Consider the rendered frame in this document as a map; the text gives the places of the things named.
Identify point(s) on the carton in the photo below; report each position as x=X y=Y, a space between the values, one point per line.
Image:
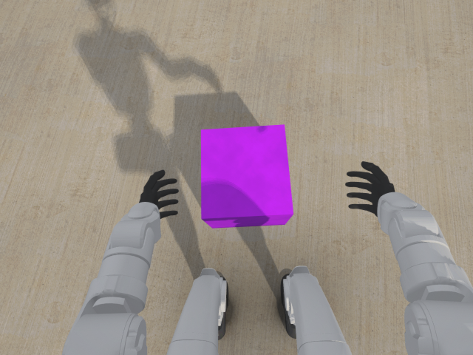
x=245 y=179

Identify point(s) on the left robot upper arm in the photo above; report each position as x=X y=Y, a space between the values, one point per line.
x=108 y=334

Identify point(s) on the robot right hand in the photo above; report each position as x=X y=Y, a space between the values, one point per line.
x=379 y=186

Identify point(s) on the robot left foot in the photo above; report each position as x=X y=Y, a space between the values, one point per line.
x=221 y=329

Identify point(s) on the robot right forearm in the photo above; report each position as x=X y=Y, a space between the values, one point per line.
x=428 y=270

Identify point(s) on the robot right shin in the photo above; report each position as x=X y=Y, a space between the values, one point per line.
x=296 y=270

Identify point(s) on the robot left hand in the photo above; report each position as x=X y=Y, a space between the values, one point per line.
x=152 y=195

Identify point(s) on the robot left forearm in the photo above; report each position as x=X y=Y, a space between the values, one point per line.
x=121 y=283

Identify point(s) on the right robot upper arm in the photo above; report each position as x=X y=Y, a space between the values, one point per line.
x=439 y=328

